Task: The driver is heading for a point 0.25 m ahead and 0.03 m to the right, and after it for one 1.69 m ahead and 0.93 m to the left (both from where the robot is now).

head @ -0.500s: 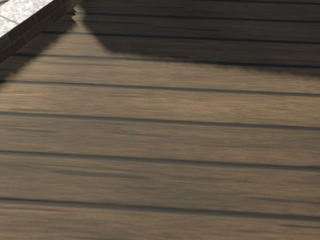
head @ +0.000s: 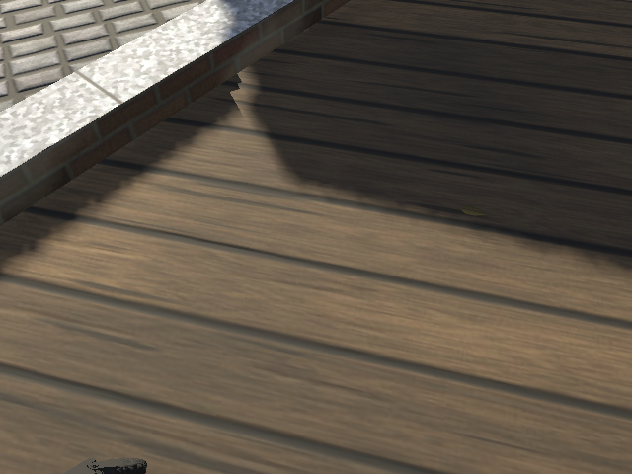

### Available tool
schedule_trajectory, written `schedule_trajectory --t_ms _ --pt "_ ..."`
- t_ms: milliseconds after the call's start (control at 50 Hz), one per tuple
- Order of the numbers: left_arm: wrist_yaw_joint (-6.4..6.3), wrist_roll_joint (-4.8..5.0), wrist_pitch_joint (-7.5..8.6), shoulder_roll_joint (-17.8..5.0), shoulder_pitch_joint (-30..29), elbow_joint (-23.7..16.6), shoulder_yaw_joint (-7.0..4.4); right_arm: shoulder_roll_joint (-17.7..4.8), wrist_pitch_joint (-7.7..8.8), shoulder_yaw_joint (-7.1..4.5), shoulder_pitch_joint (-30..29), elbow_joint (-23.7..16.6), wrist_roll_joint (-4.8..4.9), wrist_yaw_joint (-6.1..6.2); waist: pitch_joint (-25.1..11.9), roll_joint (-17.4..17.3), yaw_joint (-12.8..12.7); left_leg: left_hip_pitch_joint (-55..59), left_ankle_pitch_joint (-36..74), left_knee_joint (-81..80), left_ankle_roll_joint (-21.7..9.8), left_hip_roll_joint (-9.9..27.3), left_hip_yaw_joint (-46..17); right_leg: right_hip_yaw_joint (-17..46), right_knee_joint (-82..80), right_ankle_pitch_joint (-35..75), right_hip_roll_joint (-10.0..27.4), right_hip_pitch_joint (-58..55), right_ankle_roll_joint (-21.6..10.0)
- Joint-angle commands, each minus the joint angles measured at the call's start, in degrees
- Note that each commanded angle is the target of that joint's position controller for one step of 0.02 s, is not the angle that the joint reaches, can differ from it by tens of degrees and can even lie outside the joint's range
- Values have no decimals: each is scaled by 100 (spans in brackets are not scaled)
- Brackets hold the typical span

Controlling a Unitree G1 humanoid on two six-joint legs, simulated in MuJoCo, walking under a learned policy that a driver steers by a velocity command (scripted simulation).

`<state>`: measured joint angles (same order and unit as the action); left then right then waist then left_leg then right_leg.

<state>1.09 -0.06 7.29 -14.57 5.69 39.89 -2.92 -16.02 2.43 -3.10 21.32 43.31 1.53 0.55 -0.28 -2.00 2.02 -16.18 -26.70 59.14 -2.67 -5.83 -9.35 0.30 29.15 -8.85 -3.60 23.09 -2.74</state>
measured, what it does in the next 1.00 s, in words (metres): walks ahead, turning left: left foot, then right foot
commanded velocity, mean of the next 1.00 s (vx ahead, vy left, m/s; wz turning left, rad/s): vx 0.12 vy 0.00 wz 0.51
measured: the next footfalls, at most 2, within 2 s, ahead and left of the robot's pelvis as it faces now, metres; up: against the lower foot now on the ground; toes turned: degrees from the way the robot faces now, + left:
left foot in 0.40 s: +0.27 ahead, +0.15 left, +0.00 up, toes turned +11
right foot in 0.82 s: +0.30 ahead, -0.08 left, +0.00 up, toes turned +29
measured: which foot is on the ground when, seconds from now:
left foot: up 0.00-0.38, down 0.40-0.82, up 0.84-1.00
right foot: down 0.00-0.40, up 0.42-0.80, down 0.82-1.00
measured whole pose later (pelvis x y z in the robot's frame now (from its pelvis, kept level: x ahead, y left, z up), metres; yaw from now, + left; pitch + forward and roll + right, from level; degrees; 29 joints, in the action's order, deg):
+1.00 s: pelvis +0.20 -0.01 +0.01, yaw +31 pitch +1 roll +1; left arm -2.0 -0.9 -0.5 -14.9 10.3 42.4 -2.9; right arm -20.3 -3.9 -6.3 13.5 35.0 1.0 1.6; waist 1.5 -2.9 -0.9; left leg -33.0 -21.0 66.2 4.0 -4.3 -5.8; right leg -1.6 26.3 -13.0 1.7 14.7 -0.8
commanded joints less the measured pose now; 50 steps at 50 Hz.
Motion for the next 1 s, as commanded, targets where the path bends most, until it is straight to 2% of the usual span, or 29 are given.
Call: schedule_trajectory --t_ms 20,40,80,120,220,300,340,380,400,420,440,460,480,500,520,540,580,660,740,780,800,820,840,860,880,900,920,940,1000 --pt "-28 -3 -87 -605 885 -17 -181 -727 144 -146 -571 -653 -81 -17 34 427 -538 -2732 438 1077 134 732 104 2572 -1416 -313 2033 -2262 -1146" --pt "-29 -61 -71 -500 708 -27 -125 -671 121 -169 -566 -648 -116 -16 112 473 -364 -2418 584 812 181 870 141 2079 -1460 805 1865 -1844 -1034" --pt "-8 -97 -28 -490 591 71 -110 -443 45 -146 -305 -571 -84 -9 -11 678 -167 -1892 606 451 316 861 299 1242 -1427 2866 1654 -1438 -966" --pt "-36 -84 -23 -749 523 191 -177 -323 -11 -113 -404 -673 -88 21 -109 761 -106 -1904 938 2 423 839 441 703 -1439 3955 1651 -1381 -988" --pt "-225 6 -259 -946 507 380 -205 -220 -63 -68 -982 -906 -89 -89 -313 740 -305 -1467 2554 -1440 415 869 777 -204 -1472 3606 1484 -1454 -789" --pt "-259 93 -401 -1112 634 514 -244 -350 -103 -140 -1413 -1211 -103 -244 -242 684 -435 -1423 2364 -2153 243 837 873 -259 -1114 3097 1721 -1911 -711" --pt "-272 164 -471 -1200 564 508 -283 -460 -127 -202 -1365 -1317 -120 -300 -225 721 -357 -1311 1860 -2414 83 755 979 -230 -672 3183 1833 -2062 -631" --pt "-302 207 -524 -1151 496 471 -281 -643 -113 -328 -759 -1195 -131 -290 -469 550 -42 -366 2296 -3273 -179 418 1204 -494 448 3441 1536 -1943 -349" --pt "-292 81 -495 -1038 756 439 -241 -1104 -113 -486 -299 -1151 -138 -195 -851 -67 96 809 4323 -3430 -504 841 477 -724 1658 2452 1103 -1213 36" --pt "-211 -234 -425 -577 1067 239 -69 -1649 -158 -552 -200 -1289 -219 -68 -1269 -1519 -176 2451 7139 -3042 -1534 2371 -1604 -835 3681 -2267 215 874 503" --pt "-116 -147 -384 -771 1091 240 -32 -1355 -129 -444 -143 -1385 -260 -72 -2303 -1288 28 2792 6307 -3351 -2223 2901 -2643 354 4700 -3134 28 1328 537" --pt "-88 21 -424 -1039 700 186 -114 -1098 -123 -389 -421 -1444 -221 -103 -1920 -635 125 2436 5642 -3458 -1958 2535 -2100 576 4871 -2722 274 1530 524" --pt "-122 44 -487 -979 488 139 -100 -946 -137 -348 -709 -1427 -131 -91 -1423 -245 10 1913 4955 -3523 -1595 2209 -1587 531 4598 -2301 438 1647 517" --pt "-185 -5 -563 -926 374 158 -102 -870 -180 -317 -888 -1449 -87 -75 -1094 82 -78 1344 4354 -3670 -1366 1995 -1369 521 4182 -2030 562 1552 542" --pt "-225 -23 -636 -941 348 121 -116 -899 -226 -314 -1074 -1473 -93 -54 -881 4 -234 754 3943 -3821 -1253 1795 -1210 490 3733 -1830 588 1220 562" --pt "-230 -22 -684 -874 390 123 -102 -966 -270 -333 -1198 -1506 -155 -46 -764 -166 -334 345 3778 -3926 -1195 1613 -1097 368 3390 -1685 478 910 593" --pt "-255 -10 -714 -753 504 172 -74 -1022 -303 -369 -1212 -1507 -212 2 -813 -407 -358 119 3675 -3976 -1211 1499 -1037 310 2795 -1584 337 590 671" --pt "-263 -2 -746 -697 324 139 -55 -1087 -360 -407 -1199 -1483 -147 114 -888 -550 -256 -107 2446 -4036 -1080 1378 -1264 419 1961 -1128 239 197 690" --pt "-195 34 -688 -743 220 61 -100 -1060 -433 -407 -1168 -1481 -143 117 -751 -766 -177 -85 1586 -4027 -908 1311 -1722 450 1176 -1095 150 -82 555" --pt "-145 42 -636 -733 466 126 -137 -1038 -485 -401 -1235 -1489 -86 132 -696 -788 -327 -184 1475 -3857 -736 1174 -1800 324 231 -708 110 -594 399" --pt "-135 17 -628 -809 678 194 -190 -983 -504 -388 -1166 -1460 -44 145 -668 -708 -408 -415 1240 -3681 -544 982 -1698 314 -371 -372 251 -1069 271" --pt "-159 -89 -646 -1188 879 182 -295 -744 -507 -320 -1007 -1460 -54 144 -680 -22 -370 -1052 305 -2854 -216 575 -1252 1136 -854 -469 1253 -1664 -92" --pt "-167 -262 -697 -1663 772 199 -407 -657 -457 -318 -1122 -1692 -17 132 -286 1805 -205 -2140 -628 -1531 102 -394 113 2650 -1408 58 2411 -1471 -939" --pt "-186 -350 -651 -1419 437 -19 -353 -1110 -380 -452 -1016 -1601 -144 118 -281 1612 -227 -2113 -686 -154 336 -5 -65 3044 -1483 329 2835 -1071 -1344" --pt "-243 -279 -632 -1103 23 -165 -268 -1266 -400 -538 -846 -1413 -100 92 -233 1164 -50 -1995 -286 430 390 87 -83 2404 -1341 464 2500 -962 -1128" --pt "-269 -166 -631 -915 -237 -228 -223 -1138 -474 -527 -634 -1209 -86 109 -151 926 49 -1955 45 733 484 113 34 1780 -1234 463 2074 -956 -827" --pt "-296 -60 -635 -810 -283 -248 -190 -1006 -540 -500 -535 -1127 -114 131 -102 895 18 -2077 333 1089 578 144 96 1458 -1187 500 1904 -1095 -723" --pt "-324 -33 -656 -767 -225 -248 -156 -856 -582 -457 -529 -1112 -103 125 -45 882 -25 -2077 442 1330 659 172 197 1166 -1184 753 1802 -1091 -739" --pt "-381 -85 -749 -825 179 -190 -177 -663 -585 -361 -1042 -1332 -4 106 -7 1053 -342 -2275 720 653 832 373 567 696 -1208 865 1703 -1644 -844"
Keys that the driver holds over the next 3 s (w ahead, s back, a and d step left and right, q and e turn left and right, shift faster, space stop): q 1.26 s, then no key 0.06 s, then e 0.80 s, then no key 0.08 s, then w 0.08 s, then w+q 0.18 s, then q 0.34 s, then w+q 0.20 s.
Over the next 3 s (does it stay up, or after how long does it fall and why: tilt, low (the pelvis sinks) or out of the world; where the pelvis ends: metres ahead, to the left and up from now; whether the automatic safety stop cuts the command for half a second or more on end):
stays up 0.28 0.10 -0.01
